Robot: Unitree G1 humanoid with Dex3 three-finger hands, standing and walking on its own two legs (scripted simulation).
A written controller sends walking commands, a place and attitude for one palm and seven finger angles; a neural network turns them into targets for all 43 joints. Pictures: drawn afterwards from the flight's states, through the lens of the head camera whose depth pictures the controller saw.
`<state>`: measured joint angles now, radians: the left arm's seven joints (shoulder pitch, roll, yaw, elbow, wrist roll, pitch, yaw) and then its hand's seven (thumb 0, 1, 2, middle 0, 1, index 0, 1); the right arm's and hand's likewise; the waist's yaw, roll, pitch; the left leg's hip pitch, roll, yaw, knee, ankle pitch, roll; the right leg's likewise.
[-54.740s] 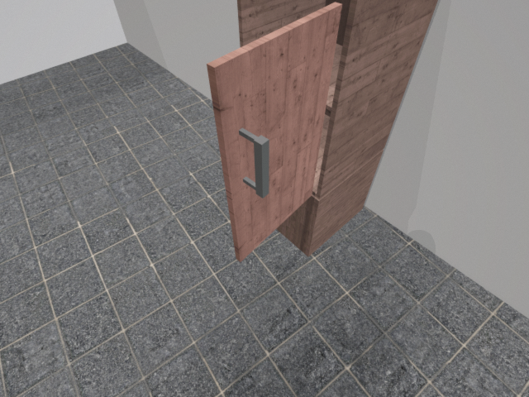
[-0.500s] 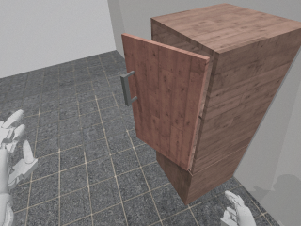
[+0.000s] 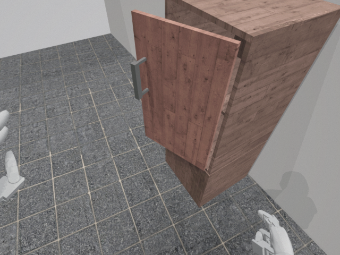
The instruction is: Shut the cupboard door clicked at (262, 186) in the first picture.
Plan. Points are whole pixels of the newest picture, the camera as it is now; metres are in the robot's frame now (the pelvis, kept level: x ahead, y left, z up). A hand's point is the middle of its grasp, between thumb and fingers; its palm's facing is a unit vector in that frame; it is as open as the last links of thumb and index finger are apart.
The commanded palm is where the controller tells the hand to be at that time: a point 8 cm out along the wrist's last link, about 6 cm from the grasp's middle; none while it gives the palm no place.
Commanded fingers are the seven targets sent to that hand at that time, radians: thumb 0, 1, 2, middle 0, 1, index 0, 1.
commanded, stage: step back with the hand held close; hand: left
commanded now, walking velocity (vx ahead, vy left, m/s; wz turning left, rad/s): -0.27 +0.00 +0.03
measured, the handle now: (140, 78) +0.68 +0.15 +0.04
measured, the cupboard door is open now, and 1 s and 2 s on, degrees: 22 22 22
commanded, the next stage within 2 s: stop stepping back and stand still in 0.80 s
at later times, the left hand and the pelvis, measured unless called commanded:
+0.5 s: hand out of the picture +0.11 +0.28 +0.17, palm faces +0.48 -0.77 -0.41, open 7.4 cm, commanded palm +0.03 +0.32 +0.18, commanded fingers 0.00 0.90 0.90 -0.20 -0.30 -0.20 -0.30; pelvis -0.09 +0.01 -0.02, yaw +4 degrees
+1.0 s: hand out of the picture +0.01 +0.28 +0.18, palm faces +0.34 -0.82 -0.46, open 7.4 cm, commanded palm -0.06 +0.32 +0.18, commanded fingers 0.00 0.90 0.90 -0.20 -0.30 -0.20 -0.30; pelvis -0.20 +0.02 -0.01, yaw -1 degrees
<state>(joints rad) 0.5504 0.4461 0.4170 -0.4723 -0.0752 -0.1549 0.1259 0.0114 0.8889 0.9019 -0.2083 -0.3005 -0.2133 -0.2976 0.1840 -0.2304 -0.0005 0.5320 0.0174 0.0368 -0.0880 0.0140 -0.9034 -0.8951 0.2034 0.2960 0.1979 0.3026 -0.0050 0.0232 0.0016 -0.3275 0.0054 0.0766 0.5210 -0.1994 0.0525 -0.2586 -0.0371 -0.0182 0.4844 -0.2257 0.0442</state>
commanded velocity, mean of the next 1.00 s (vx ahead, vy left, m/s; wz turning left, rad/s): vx -0.29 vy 0.00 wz -0.03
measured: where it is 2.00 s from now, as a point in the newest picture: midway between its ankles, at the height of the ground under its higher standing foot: outside the picture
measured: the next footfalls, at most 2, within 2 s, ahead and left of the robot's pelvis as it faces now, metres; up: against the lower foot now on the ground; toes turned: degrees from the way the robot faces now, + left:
right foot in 0.68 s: -0.16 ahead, -0.13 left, +0.00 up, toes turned +1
left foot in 1.18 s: -0.15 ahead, +0.18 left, +0.00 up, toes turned +1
